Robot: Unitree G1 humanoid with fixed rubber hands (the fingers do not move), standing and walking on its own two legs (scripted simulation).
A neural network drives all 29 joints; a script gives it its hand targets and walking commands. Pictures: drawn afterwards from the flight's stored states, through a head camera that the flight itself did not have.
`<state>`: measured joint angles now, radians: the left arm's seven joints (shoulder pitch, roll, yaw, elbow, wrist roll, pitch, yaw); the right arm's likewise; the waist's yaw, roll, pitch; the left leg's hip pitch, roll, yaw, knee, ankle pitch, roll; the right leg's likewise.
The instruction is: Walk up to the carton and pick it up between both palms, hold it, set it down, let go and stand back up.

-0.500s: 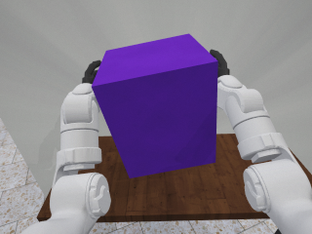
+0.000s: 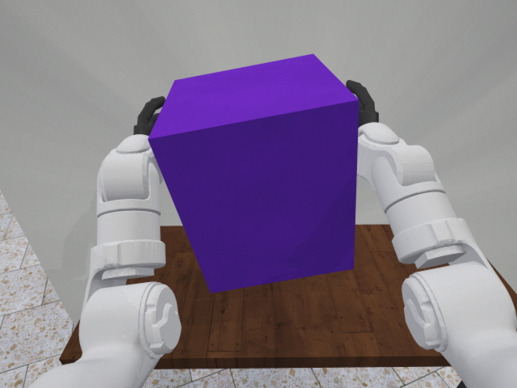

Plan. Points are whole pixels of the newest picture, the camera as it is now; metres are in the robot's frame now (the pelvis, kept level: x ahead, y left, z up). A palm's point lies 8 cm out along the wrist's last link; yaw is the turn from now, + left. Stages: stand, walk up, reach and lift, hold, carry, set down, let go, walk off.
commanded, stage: hold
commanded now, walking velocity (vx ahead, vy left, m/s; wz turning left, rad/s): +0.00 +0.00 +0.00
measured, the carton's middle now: (262, 172) +0.36 +0.00 +0.25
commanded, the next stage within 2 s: none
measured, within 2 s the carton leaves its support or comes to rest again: neither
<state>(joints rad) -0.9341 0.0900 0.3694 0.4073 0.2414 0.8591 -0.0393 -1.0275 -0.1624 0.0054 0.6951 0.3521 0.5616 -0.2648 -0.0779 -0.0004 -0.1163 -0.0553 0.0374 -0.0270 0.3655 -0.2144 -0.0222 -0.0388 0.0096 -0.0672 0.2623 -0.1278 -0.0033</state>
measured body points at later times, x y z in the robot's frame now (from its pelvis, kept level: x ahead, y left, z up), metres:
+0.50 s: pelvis +0.00 +0.00 +0.00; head -0.09 +0.02 +0.44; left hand +0.38 +0.16 +0.28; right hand +0.38 -0.15 +0.30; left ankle +0.00 +0.13 -0.75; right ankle +0.02 -0.12 -0.75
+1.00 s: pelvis +0.00 +0.00 +0.00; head -0.09 +0.02 +0.44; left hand +0.39 +0.16 +0.29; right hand +0.38 -0.15 +0.30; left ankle +0.00 +0.13 -0.75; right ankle +0.02 -0.12 -0.75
